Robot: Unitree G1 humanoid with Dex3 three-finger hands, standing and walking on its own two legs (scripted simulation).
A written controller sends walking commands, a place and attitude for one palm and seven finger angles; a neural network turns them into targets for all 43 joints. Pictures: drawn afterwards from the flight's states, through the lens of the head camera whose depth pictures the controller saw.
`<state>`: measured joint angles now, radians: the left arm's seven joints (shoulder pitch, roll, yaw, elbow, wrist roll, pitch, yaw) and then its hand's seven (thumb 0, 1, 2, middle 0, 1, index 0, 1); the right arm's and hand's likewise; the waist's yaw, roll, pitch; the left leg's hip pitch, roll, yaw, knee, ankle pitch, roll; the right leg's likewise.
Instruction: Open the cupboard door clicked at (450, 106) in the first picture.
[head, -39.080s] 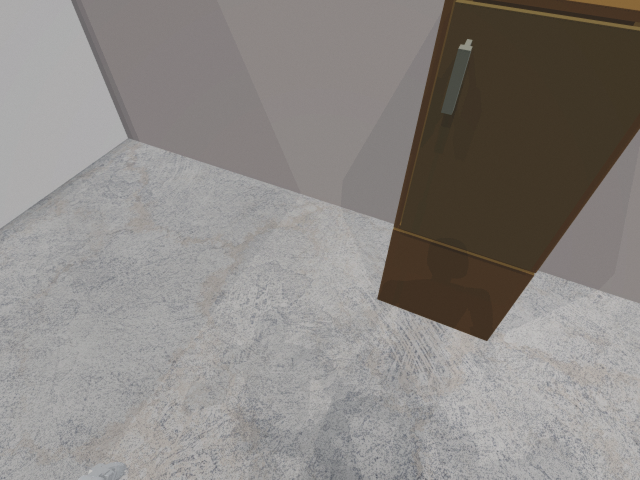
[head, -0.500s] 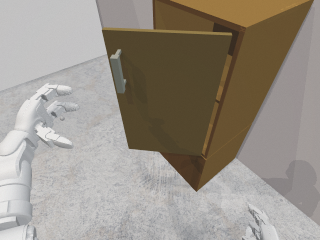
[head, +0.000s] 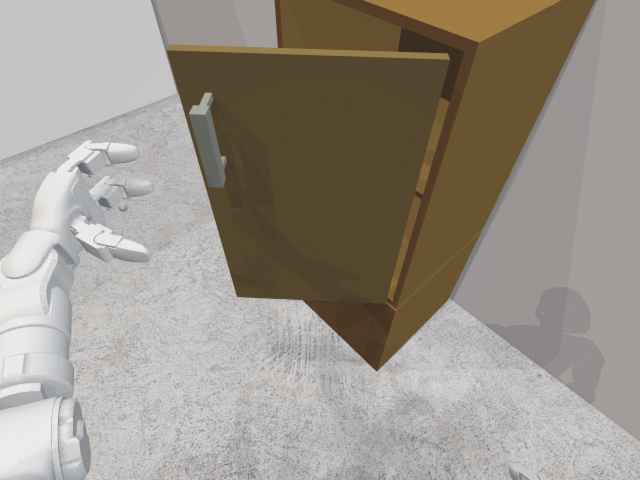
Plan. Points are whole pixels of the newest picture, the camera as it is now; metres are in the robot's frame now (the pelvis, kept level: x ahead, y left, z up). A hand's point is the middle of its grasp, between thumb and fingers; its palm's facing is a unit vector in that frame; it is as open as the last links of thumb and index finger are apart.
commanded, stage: move the hooked fingers beside the handle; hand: left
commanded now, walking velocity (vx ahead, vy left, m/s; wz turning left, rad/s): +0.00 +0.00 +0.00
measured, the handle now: (212, 141) +0.55 +0.17 +0.14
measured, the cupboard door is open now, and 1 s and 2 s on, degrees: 44 44 44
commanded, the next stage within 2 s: slide the fingers in behind the handle in 1.56 s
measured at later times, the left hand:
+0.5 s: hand (147, 174) +0.46 +0.24 +0.15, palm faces -0.03 -1.00 +0.01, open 14.0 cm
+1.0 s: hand (166, 153) +0.51 +0.23 +0.14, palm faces -0.01 -1.00 +0.02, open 14.0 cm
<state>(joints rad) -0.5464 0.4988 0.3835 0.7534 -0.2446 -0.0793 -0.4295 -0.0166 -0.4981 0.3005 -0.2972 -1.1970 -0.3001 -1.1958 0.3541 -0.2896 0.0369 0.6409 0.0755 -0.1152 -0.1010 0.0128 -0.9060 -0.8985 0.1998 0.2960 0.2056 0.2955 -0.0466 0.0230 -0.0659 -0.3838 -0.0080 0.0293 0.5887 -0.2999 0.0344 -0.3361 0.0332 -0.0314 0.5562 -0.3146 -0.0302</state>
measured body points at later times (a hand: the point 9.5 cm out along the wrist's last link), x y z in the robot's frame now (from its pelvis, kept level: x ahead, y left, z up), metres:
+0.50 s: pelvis +0.00 +0.01 -0.01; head +0.05 +0.02 +0.44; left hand +0.45 +0.29 +0.15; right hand +0.04 -0.26 -0.12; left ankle +0.00 +0.10 -0.73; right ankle -0.02 -0.10 -0.73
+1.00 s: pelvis +0.00 +0.01 -0.01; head +0.09 +0.02 +0.43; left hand +0.51 +0.28 +0.14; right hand -0.04 -0.27 -0.12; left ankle +0.00 +0.10 -0.73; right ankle -0.02 -0.10 -0.73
